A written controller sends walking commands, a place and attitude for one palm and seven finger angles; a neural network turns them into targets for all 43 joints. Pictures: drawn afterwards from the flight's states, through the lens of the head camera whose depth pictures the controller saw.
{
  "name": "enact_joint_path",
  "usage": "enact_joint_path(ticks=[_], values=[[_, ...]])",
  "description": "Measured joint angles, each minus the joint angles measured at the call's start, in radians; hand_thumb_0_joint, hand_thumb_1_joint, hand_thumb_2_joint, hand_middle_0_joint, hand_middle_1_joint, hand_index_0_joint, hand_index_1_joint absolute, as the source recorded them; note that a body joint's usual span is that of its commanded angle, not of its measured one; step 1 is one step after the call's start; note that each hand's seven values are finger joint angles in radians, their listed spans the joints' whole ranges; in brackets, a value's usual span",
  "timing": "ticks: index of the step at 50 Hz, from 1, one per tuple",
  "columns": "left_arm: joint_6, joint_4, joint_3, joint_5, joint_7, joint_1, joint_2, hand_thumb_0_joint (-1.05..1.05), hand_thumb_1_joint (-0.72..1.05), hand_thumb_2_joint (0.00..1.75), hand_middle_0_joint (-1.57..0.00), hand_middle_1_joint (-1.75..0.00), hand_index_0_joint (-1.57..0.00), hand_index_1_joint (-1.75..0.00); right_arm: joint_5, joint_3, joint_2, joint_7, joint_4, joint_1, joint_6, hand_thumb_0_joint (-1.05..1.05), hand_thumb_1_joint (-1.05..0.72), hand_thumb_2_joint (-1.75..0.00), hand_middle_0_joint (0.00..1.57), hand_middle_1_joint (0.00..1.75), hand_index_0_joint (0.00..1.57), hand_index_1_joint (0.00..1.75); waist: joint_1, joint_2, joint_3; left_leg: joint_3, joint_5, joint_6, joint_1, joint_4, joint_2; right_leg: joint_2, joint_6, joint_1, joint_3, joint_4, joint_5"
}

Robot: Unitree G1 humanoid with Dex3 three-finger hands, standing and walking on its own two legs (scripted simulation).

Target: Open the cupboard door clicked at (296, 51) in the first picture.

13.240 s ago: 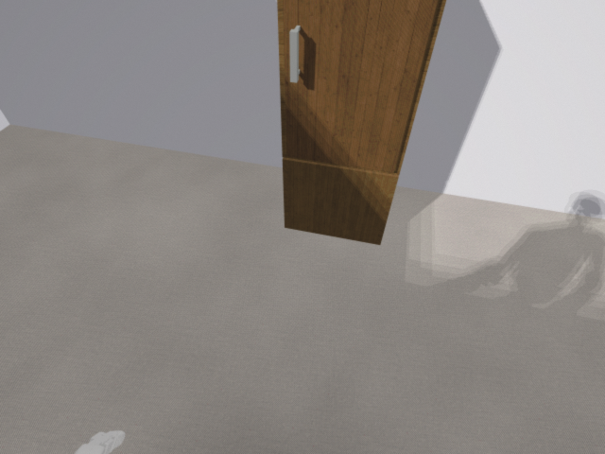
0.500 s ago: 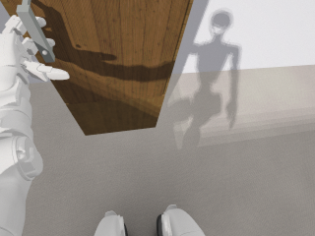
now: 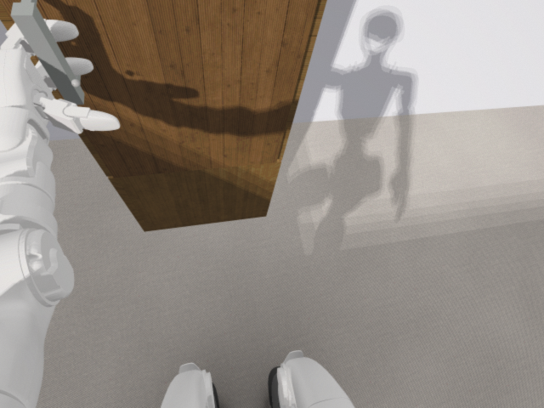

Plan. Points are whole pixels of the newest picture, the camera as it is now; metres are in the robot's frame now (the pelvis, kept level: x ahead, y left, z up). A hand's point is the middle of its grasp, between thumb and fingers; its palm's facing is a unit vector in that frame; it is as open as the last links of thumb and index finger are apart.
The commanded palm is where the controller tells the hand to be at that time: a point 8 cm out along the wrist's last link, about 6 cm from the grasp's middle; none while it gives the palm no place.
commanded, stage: slide the fingers in behind the handle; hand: left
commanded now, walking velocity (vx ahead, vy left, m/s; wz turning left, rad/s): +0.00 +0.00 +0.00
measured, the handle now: (54, 49) +0.59 +0.22 +0.10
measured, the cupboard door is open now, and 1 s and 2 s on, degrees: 0 0 39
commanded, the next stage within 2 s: close the thumb around the handle in 0.08 s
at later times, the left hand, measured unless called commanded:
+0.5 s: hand (66, 84) +0.54 +0.21 +0.09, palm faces +0.06 -1.00 +0.01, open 10.9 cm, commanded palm +0.52 +0.24 +0.09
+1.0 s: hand (75, 87) +0.54 +0.20 +0.09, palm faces +0.05 -1.00 +0.00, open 5.6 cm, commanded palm +0.51 +0.24 +0.09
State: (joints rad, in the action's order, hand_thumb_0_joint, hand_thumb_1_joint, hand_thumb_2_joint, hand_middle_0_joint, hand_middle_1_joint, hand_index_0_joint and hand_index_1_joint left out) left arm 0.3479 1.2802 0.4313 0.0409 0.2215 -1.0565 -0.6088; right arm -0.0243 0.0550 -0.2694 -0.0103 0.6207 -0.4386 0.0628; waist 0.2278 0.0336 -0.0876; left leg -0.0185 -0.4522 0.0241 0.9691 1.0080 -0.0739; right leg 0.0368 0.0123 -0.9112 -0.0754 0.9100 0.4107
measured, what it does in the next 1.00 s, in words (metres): stands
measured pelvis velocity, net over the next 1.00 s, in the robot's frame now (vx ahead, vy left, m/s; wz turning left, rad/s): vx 0.00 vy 0.01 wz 0.00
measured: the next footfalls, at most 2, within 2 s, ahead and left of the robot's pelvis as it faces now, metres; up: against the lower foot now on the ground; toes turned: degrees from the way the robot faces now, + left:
none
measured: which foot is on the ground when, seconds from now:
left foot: down 0.00-1.00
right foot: down 0.00-1.00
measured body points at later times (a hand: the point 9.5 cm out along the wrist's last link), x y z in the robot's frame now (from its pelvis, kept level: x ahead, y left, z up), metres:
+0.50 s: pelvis +0.00 +0.01 +0.00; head +0.15 +0.04 +0.43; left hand +0.53 +0.26 +0.09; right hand -0.03 -0.25 -0.10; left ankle +0.00 +0.10 -0.67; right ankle +0.00 -0.12 -0.67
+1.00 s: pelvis +0.00 +0.01 +0.00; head +0.14 +0.04 +0.43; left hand +0.53 +0.25 +0.09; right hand -0.03 -0.25 -0.10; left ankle +0.00 +0.10 -0.67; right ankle +0.00 -0.12 -0.67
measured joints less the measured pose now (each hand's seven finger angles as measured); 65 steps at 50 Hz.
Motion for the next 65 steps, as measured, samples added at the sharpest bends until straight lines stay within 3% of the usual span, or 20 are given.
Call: enact_joint_path(ticks=[12,17,30,40,45,53,59,65], values=[[-0.011,-0.010,-0.002,0.007,0.009,0.003,0.001,-0.01,-0.49,0.30,-0.32,-1.21,-0.36,-1.23,-0.001,-0.002,-0.005,0.001,-0.005,-0.007,0.001,0.00,-0.90,-0.90,0.20,0.30,0.21,0.30,0.001,0.000,-0.004,-0.002,-0.001,0.004,0.003,0.000,0.001,-0.001,-0.005,-0.001,0.003,-0.005,-0.003],[-0.009,-0.009,0.003,0.003,0.002,0.004,0.005,-0.01,-0.39,0.34,-0.32,-1.22,-0.36,-1.24,-0.002,0.000,-0.003,-0.001,-0.005,-0.005,0.002,0.00,-0.90,-0.90,0.20,0.30,0.21,0.30,0.003,0.000,-0.005,-0.004,-0.003,0.008,0.002,0.002,0.002,-0.001,-0.008,0.000,0.005,-0.005,-0.002],[-0.004,-0.026,0.001,0.016,0.005,0.036,0.010,0.00,0.21,0.60,-0.35,-1.28,-0.36,-1.28,-0.001,0.001,0.004,-0.004,-0.004,-0.010,0.007,0.00,-0.90,-0.90,0.20,0.30,0.21,0.30,-0.008,0.002,-0.007,-0.009,-0.005,0.014,-0.016,-0.003,0.005,-0.004,-0.015,0.020,0.010,-0.016,-0.005],[-0.006,-0.024,-0.025,0.022,-0.002,0.032,0.057,0.00,0.70,0.81,-0.39,-1.33,-0.38,-1.33,-0.005,-0.007,0.000,-0.009,0.007,-0.004,0.010,0.00,-0.90,-0.90,0.20,0.30,0.21,0.30,-0.014,0.006,-0.020,-0.006,-0.007,0.018,-0.020,-0.001,0.012,-0.009,-0.019,0.027,0.008,-0.015,-0.002],[0.008,-0.023,-0.016,-0.001,-0.028,0.034,0.055,-0.01,0.72,0.83,-0.37,-1.34,-0.39,-1.35,-0.007,-0.006,0.001,-0.008,-0.005,0.001,0.005,0.00,-0.90,-0.90,0.20,0.30,0.21,0.30,-0.009,0.006,-0.015,-0.009,-0.006,0.017,-0.018,0.003,0.011,-0.010,-0.018,0.021,0.011,-0.006,-0.001],[0.012,-0.024,-0.011,0.001,-0.042,0.030,0.047,-0.01,0.73,0.83,-0.36,-1.35,-0.38,-1.35,-0.007,-0.004,0.004,-0.008,0.001,0.004,0.002,0.00,-0.90,-0.90,0.20,0.30,0.21,0.30,-0.008,0.007,-0.009,-0.009,-0.001,0.012,-0.009,0.005,0.009,-0.008,-0.013,0.008,0.012,0.003,-0.003],[0.011,-0.084,-0.004,0.026,-0.033,0.107,0.069,-0.01,0.74,0.81,-0.35,-1.35,-0.37,-1.35,-0.001,-0.012,0.003,-0.011,-0.003,-0.011,0.012,0.00,-0.90,-0.90,0.20,0.30,0.21,0.30,-0.022,0.010,-0.017,-0.021,0.000,0.008,-0.040,-0.016,0.003,-0.001,-0.009,0.030,0.024,-0.012,-0.006],[0.010,-0.208,-0.023,0.071,-0.019,0.253,0.133,-0.01,0.74,0.76,-0.35,-1.35,-0.37,-1.35,0.017,-0.024,0.004,-0.016,-0.019,-0.020,0.025,0.00,-0.90,-0.90,0.20,0.30,0.21,0.30,-0.050,0.008,-0.034,-0.033,0.001,0.003,-0.107,-0.056,-0.001,0.004,-0.005,0.087,0.036,-0.043,-0.007]])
